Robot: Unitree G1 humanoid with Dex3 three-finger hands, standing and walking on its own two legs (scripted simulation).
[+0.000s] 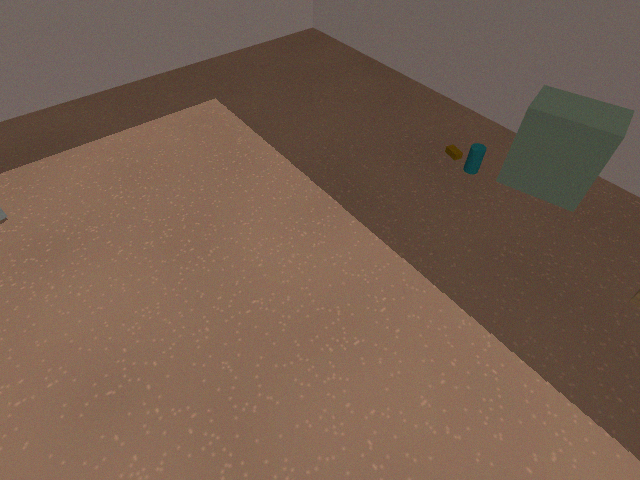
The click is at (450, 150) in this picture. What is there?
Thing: small brick
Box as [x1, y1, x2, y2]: [445, 144, 462, 160]
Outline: 446,146 445,151 454,160 461,157 462,153 453,144
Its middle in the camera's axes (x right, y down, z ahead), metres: +0.69 -0.46 +2.05
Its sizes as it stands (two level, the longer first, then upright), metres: 0.083 0.044 0.033
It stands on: the floor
